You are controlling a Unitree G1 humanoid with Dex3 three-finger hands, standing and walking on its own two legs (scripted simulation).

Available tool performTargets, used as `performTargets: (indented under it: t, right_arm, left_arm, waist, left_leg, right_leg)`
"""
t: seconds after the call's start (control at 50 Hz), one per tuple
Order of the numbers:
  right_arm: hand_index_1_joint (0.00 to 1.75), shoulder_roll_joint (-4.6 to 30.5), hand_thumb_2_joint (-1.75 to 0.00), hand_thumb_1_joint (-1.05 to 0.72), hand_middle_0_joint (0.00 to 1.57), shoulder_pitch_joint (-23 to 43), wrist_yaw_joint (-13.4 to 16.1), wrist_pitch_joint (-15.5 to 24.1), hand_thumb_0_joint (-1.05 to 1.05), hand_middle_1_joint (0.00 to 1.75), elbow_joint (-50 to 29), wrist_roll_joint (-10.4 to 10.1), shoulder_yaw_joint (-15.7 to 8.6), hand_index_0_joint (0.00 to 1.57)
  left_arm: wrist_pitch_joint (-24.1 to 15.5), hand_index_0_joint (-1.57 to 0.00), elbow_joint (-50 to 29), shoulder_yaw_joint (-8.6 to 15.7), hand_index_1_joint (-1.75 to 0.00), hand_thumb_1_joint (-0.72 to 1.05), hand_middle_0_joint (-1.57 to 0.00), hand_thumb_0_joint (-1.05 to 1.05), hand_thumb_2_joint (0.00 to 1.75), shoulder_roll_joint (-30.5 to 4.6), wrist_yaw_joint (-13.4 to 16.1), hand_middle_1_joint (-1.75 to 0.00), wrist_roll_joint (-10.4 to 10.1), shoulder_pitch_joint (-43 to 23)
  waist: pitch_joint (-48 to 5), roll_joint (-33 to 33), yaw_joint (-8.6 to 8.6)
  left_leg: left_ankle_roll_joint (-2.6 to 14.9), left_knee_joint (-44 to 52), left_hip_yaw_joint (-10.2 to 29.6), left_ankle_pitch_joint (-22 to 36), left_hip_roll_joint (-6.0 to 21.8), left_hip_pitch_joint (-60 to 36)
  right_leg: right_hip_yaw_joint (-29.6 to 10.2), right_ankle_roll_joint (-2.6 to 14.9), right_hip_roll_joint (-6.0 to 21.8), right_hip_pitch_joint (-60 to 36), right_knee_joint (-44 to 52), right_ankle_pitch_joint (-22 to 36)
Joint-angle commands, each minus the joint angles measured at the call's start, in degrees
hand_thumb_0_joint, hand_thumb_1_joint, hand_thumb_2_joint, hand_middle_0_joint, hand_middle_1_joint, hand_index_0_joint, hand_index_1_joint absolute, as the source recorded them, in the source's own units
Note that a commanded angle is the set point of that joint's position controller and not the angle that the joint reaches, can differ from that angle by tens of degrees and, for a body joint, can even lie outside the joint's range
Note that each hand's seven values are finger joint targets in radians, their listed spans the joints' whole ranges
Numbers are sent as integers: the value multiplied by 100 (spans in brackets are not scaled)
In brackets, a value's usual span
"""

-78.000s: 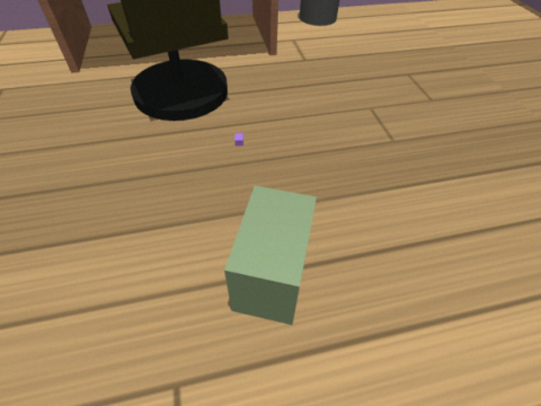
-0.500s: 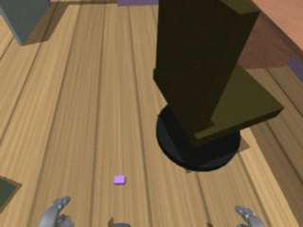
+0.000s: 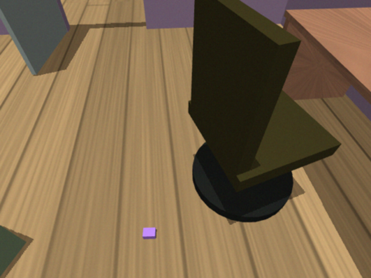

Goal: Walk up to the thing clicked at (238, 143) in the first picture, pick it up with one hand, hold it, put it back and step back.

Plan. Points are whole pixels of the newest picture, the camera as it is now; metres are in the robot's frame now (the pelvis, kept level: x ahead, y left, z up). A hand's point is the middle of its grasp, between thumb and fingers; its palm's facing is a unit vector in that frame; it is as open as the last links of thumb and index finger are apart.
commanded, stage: stand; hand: left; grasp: from above
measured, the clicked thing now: (149, 233) +0.47 +0.20 -0.76
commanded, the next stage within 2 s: step back in 1.80 s
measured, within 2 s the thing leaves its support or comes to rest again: neither
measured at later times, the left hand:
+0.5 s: hand out of the picture +0.06 +0.23 -0.16, palm faces +0.01 -0.94 -0.33, open 7.4 cm
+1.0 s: hand out of the picture +0.07 +0.23 -0.15, palm faces +0.00 -0.94 -0.33, open 7.4 cm
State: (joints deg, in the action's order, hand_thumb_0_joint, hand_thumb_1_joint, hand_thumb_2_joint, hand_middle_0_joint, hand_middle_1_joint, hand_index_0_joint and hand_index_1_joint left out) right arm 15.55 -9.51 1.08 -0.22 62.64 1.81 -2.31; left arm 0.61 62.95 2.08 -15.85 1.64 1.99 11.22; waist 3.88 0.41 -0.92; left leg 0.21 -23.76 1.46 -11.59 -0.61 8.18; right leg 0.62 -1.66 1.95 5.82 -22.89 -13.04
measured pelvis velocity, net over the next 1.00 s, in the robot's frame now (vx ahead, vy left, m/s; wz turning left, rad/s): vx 0.01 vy -0.02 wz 0.00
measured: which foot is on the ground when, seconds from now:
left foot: down 0.00-1.00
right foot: down 0.00-1.00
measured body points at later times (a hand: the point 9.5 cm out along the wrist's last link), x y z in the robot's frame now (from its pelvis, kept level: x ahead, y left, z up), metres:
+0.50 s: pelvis +0.00 -0.01 +0.00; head +0.00 -0.01 +0.45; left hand +0.06 +0.28 -0.13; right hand +0.06 -0.29 -0.14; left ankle +0.02 +0.12 -0.74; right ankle +0.00 -0.14 -0.74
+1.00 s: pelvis +0.01 -0.02 +0.01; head +0.01 -0.02 +0.45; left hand +0.07 +0.28 -0.13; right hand +0.07 -0.31 -0.14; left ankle +0.02 +0.12 -0.74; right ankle +0.00 -0.14 -0.74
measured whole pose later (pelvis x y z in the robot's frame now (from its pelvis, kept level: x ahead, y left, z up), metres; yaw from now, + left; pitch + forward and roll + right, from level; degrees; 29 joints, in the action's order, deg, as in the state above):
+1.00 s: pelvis +0.01 -0.02 +0.01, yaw +0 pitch -3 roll +0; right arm 18.4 -6.7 0.4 0.5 65.6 1.0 -0.6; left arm -0.5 65.9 1.5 -17.9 0.5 1.0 6.5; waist 3.5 0.7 0.1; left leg -1.2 -18.9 1.8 -9.4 0.9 6.6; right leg 0.9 -0.4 0.5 4.4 -18.0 -10.8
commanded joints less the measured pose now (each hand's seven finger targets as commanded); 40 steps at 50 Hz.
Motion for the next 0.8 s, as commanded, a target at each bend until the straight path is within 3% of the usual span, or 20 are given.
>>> performTargets:
  t: [0.0,0.1,0.22,0.28,0.32,0.4,0.5,0.58,0.7,0.78]
  right_arm:
    - [30,1088,-90,-90,20,207,68,139,0,30,-283,-22,-197,20]
    - [30,1168,-90,-90,20,211,62,139,0,30,-215,-28,-177,20]
    - [30,1174,-90,-90,20,248,62,162,0,30,-146,-42,-125,20]
    - [30,1212,-90,-90,20,239,52,163,0,30,-108,-61,-105,20]
    - [30,1227,-90,-90,20,266,45,171,0,30,-113,-64,-90,20]
    - [30,1294,-90,-90,20,309,46,151,0,30,-72,-59,-96,20]
    - [30,1288,-90,-90,20,360,44,192,0,30,-49,-70,-62,20]
    - [30,1303,-90,-90,20,402,47,205,0,30,-49,-75,-43,20]
    - [30,1362,-90,-90,20,440,38,168,0,30,-27,-79,-52,20]
    - [30,1358,-90,-90,20,402,28,194,0,30,-31,-90,-43,20]
  left_arm:
    - [-161,-20,-202,206,-30,90,-20,0,90,-1063,72,-30,-18,-225]
    - [-159,-20,-134,208,-30,90,-20,0,90,-1143,54,-30,-27,-325]
    - [-192,-20,-50,177,-30,90,-20,0,90,-1134,55,-30,-53,-383]
    - [-184,-20,-19,178,-30,90,-20,0,90,-1206,40,-30,-71,-398]
    - [-194,-20,-45,176,-30,90,-20,0,90,-1228,35,-30,-68,-480]
    - [-168,-20,-3,159,-30,90,-20,0,90,-1243,16,-30,-69,-484]
    - [-206,-20,3,159,-30,90,-20,0,90,-1246,11,-30,-94,-510]
    - [-210,-20,6,175,-30,90,-20,0,90,-1287,7,-30,-101,-572]
    - [-189,-20,31,164,-30,90,-20,0,90,-1325,-12,-30,-87,-599]
    - [-229,-20,3,168,-30,90,-20,0,90,-1347,-11,-30,-102,-665]
  waist:
    - [-54,31,0]
    - [-129,70,17]
    - [-238,-34,13]
    - [-186,-13,27]
    - [-211,-33,44]
    - [-170,10,42]
    - [-366,31,25]
    - [-453,-25,27]
    - [-238,-79,41]
    - [-445,-58,95]
  left_leg:
    - [115,673,574,88,535,116]
    - [109,793,600,-86,566,129]
    - [126,659,538,619,617,-122]
    - [99,752,543,443,599,-77]
    - [95,726,521,644,621,-92]
    - [88,788,527,214,623,-39]
    - [106,676,482,988,682,-234]
    - [107,674,464,1192,702,-317]
    - [73,827,479,474,672,-114]
    - [84,707,452,1050,724,-266]
  right_leg:
    - [-408,211,416,117,593,141]
    - [-402,206,411,46,621,122]
    - [-423,202,491,-8,665,555]
    - [-416,199,467,2,705,448]
    - [-435,199,491,-36,717,569]
    - [-454,228,469,68,780,176]
    - [-448,236,511,-103,691,881]
    - [-422,221,508,-142,669,1062]
    - [-444,228,478,38,828,327]
    - [-475,237,541,-132,752,931]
